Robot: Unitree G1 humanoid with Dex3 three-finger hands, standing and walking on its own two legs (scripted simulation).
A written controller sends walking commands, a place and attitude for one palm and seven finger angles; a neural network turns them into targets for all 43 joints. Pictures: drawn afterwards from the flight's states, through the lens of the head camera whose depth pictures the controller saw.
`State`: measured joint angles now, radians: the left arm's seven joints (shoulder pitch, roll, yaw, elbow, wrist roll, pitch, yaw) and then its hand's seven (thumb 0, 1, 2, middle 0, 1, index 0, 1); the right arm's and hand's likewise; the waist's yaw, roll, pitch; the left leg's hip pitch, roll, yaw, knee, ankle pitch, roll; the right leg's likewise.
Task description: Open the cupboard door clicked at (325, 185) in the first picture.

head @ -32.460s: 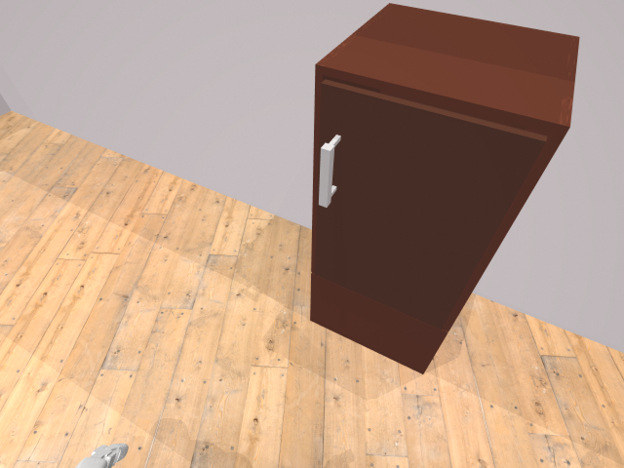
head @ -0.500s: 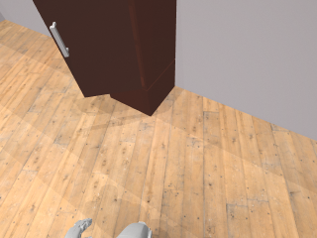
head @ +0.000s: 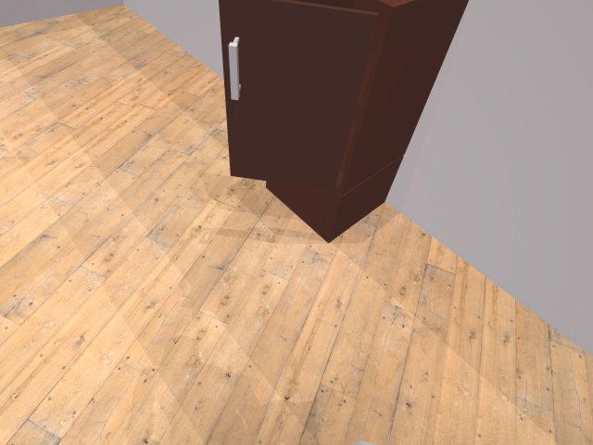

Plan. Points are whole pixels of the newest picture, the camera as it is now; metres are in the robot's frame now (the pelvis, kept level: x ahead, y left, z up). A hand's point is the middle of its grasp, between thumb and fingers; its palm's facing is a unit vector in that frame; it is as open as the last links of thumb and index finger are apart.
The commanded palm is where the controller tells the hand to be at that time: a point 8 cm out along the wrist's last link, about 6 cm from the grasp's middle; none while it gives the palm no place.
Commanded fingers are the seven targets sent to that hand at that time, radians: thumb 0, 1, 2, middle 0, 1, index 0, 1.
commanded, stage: take the last steps up to it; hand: left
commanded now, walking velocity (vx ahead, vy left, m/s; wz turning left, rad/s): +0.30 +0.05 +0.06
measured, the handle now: (236, 69) +0.97 +0.26 -0.02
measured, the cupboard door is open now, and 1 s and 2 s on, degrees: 42 42 42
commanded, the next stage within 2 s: come to a stop and stand still in 1.08 s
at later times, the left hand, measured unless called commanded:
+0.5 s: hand (230, 361) +0.26 +0.13 -0.16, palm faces -0.01 -0.98 -0.18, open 7.4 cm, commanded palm none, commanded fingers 0.00 0.90 0.90 -0.20 -0.30 -0.20 -0.30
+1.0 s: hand (197, 414) +0.18 +0.17 -0.19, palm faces +0.19 -0.98 -0.12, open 7.4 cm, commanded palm none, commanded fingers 0.00 0.90 0.90 -0.20 -0.30 -0.20 -0.30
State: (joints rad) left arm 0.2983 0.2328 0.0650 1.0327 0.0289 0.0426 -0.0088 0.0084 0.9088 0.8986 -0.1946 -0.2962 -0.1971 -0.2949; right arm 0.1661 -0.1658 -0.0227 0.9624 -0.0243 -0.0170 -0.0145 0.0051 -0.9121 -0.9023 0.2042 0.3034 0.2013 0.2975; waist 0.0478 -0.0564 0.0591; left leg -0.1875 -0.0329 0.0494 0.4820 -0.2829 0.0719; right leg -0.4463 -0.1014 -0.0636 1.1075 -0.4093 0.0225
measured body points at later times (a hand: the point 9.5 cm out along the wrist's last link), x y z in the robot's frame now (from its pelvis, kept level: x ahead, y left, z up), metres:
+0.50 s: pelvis +0.13 -0.04 -0.01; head +0.16 -0.05 +0.44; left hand +0.26 +0.18 -0.14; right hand +0.00 -0.24 -0.16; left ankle +0.01 +0.07 -0.69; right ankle +0.17 -0.12 -0.74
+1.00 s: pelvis +0.30 +0.03 -0.01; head +0.33 +0.05 +0.43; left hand +0.18 +0.22 -0.17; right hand +0.45 -0.20 -0.14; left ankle +0.36 +0.12 -0.74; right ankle +0.19 -0.11 -0.71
